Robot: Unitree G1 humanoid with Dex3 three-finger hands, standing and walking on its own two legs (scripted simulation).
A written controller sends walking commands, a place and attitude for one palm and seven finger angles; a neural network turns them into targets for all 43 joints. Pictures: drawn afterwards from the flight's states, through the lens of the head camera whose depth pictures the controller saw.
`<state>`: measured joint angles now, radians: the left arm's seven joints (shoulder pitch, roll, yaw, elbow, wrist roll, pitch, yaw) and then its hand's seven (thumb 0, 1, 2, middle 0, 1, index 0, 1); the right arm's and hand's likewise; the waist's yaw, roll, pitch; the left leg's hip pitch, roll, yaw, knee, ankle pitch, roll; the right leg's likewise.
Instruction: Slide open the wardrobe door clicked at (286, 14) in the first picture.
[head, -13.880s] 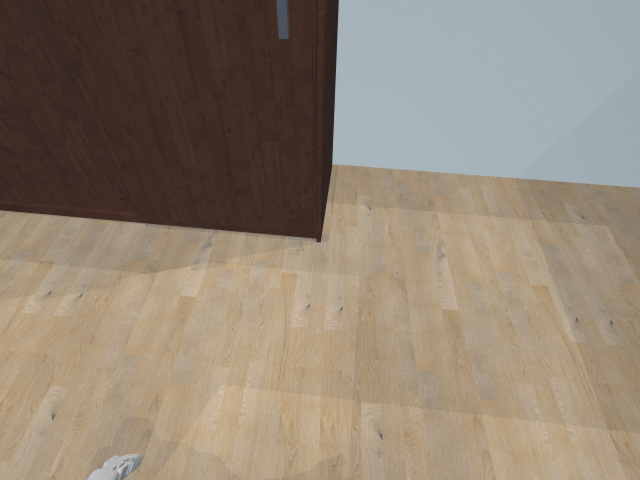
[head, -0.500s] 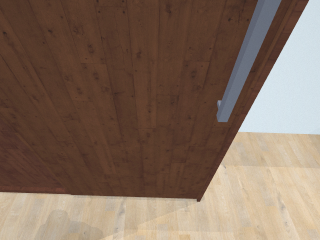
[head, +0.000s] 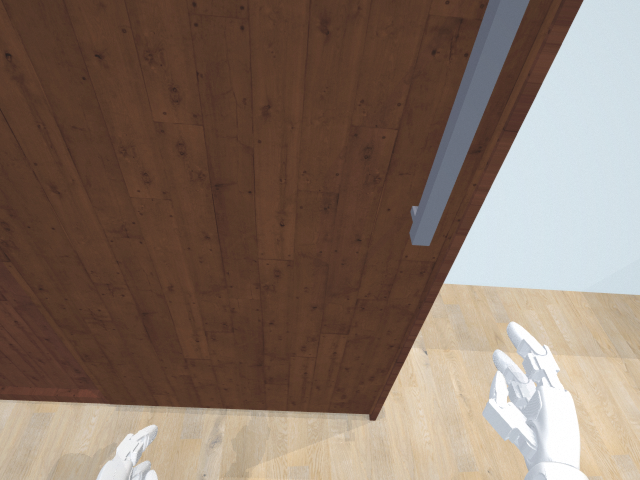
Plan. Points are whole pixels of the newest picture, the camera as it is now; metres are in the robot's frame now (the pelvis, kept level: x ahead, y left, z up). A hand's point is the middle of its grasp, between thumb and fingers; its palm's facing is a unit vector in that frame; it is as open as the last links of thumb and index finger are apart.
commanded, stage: raise the hand with hooked fingers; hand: right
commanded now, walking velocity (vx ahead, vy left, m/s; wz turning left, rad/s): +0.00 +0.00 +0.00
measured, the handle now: (453, 125) +0.46 -0.10 +0.26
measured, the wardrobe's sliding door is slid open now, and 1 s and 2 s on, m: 0.00 0.00 0.00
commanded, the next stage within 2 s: move the hooked fingers beside the handle in 1.88 s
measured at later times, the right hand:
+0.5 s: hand (520, 424) +0.19 -0.18 +0.08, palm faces -0.16 +0.98 -0.13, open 10.4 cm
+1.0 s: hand out of the picture +0.23 -0.26 +0.19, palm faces +0.06 +0.99 -0.14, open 13.2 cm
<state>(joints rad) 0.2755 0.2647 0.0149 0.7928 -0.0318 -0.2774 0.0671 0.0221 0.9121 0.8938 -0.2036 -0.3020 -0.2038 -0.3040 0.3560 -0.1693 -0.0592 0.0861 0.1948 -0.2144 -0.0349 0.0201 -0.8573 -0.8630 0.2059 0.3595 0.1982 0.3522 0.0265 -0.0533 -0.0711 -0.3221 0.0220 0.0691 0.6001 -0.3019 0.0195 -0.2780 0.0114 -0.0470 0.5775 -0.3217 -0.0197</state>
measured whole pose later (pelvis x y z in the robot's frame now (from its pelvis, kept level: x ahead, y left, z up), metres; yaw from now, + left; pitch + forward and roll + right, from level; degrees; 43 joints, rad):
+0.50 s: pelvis -0.03 -0.01 -0.02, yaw -1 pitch +2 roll +2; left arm 0.21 0.18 -0.10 0.57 -0.06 -0.24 0.05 0.02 0.90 0.89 -0.21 -0.30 -0.21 -0.31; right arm 0.28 -0.30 -0.11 -0.12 0.24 -0.21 0.35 0.00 -0.26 -0.63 0.25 0.72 0.24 0.71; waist -0.03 -0.05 -0.04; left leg -0.45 0.02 0.10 0.77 -0.35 0.01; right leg -0.46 0.00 -0.01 0.82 -0.40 -0.04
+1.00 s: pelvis -0.01 -0.01 +0.00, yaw -1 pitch -3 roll +1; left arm 0.21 0.27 -0.07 0.61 -0.08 -0.34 0.10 0.02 0.90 0.89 -0.20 -0.30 -0.20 -0.30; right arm 0.07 -0.44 -0.41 -0.12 0.37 0.07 0.38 -0.01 0.32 -0.38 0.30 1.09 0.29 1.08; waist -0.06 -0.03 -0.02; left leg -0.20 0.01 0.09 0.53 -0.27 0.02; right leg -0.19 0.00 -0.02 0.56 -0.31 -0.03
